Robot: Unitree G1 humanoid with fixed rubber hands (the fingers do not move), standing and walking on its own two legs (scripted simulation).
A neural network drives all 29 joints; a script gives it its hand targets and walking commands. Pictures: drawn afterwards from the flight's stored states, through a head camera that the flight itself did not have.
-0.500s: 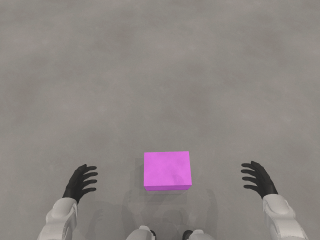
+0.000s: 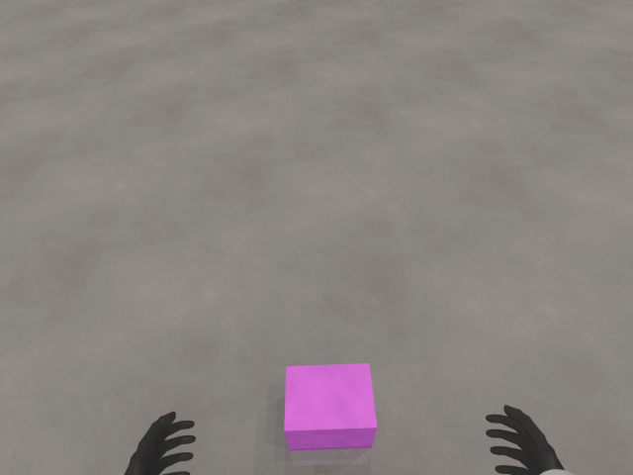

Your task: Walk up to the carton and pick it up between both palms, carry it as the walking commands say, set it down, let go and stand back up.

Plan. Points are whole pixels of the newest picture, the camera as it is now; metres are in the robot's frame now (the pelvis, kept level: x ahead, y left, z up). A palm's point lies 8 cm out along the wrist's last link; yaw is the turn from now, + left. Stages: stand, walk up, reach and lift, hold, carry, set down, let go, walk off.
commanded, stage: let go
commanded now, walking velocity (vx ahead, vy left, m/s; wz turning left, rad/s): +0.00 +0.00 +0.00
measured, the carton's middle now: (329, 407) +0.44 +0.02 -0.68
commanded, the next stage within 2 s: stand in 0.10 s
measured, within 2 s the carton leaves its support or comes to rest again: neither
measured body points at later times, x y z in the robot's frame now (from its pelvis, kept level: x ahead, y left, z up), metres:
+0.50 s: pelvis +0.03 +0.00 +0.00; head +0.00 +0.01 +0.45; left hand +0.20 +0.26 -0.06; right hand +0.21 -0.25 -0.06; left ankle +0.01 +0.11 -0.73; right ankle +0.01 -0.11 -0.73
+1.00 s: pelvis +0.02 +0.00 +0.00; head -0.02 +0.00 +0.45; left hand +0.18 +0.27 -0.06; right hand +0.20 -0.25 -0.06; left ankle +0.01 +0.11 -0.73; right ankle +0.01 -0.11 -0.73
